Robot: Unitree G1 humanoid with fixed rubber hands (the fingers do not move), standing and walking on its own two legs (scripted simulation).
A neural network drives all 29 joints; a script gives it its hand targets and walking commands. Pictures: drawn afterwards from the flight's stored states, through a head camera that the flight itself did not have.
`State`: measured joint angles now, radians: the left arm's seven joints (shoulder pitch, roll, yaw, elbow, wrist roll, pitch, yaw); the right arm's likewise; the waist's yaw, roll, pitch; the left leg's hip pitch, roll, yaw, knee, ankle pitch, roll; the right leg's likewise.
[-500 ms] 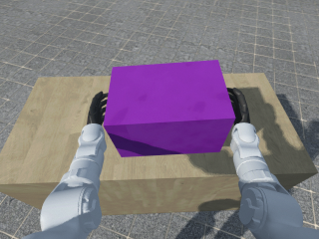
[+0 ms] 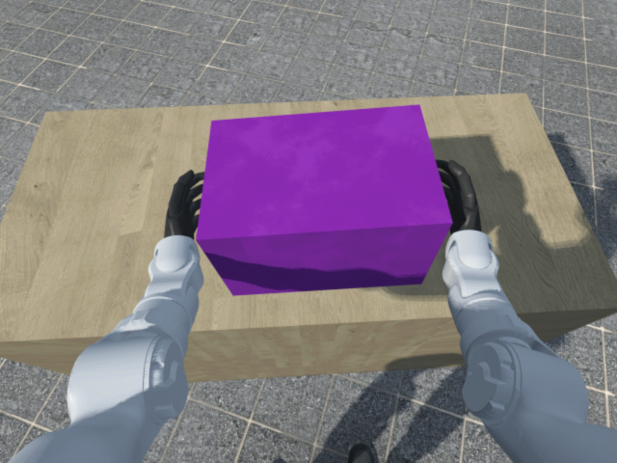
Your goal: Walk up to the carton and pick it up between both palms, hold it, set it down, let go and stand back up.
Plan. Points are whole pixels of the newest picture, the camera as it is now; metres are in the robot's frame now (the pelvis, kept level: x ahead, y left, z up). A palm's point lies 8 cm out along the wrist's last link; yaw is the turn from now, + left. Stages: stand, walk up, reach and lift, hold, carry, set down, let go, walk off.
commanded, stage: set down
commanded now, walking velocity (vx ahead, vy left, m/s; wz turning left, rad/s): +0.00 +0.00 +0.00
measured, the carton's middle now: (320, 205) +0.46 -0.02 -0.02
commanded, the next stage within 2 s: none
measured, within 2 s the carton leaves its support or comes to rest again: rests again in 1.10 s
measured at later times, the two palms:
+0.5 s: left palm (196, 243) +0.42 +0.17 -0.04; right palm (456, 245) +0.39 -0.22 -0.04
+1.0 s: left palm (196, 244) +0.42 +0.17 -0.05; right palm (454, 256) +0.39 -0.22 -0.06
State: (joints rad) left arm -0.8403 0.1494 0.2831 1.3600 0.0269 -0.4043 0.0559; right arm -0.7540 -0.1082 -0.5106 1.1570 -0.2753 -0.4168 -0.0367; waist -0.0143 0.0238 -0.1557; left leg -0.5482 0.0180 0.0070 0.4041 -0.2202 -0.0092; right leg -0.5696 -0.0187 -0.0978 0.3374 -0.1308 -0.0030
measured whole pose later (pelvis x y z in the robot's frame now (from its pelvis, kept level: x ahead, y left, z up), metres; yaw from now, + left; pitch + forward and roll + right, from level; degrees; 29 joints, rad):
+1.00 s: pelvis -0.06 +0.01 -0.04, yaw -2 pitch +37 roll -1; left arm -1.18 0.26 0.06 1.75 -0.23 -0.65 -0.01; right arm -1.06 -0.27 -0.52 1.60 -0.19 -0.63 0.06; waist -0.03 0.02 -0.24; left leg -1.10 0.02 0.05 0.70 -0.25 0.02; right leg -1.12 -0.03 -0.05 0.61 -0.13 0.01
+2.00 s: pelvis -0.04 -0.01 -0.03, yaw -1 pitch +33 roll -1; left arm -1.25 0.41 -0.20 1.48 -0.43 -0.22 -0.03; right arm -1.21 -0.43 0.07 1.45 0.45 -0.23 0.03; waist -0.02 0.01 -0.32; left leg -0.96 0.03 0.01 0.63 -0.25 -0.02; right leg -0.98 -0.01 -0.09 0.56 -0.16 -0.02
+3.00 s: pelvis -0.06 -0.02 -0.03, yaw +1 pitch +20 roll +0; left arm -0.70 0.39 -0.15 1.25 -0.40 -0.34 -0.05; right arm -0.60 -0.29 0.08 1.08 0.36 -0.28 -0.04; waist -0.05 0.01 -0.24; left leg -0.79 0.04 -0.02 0.75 -0.31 -0.03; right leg -0.82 -0.02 -0.12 0.71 -0.24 -0.05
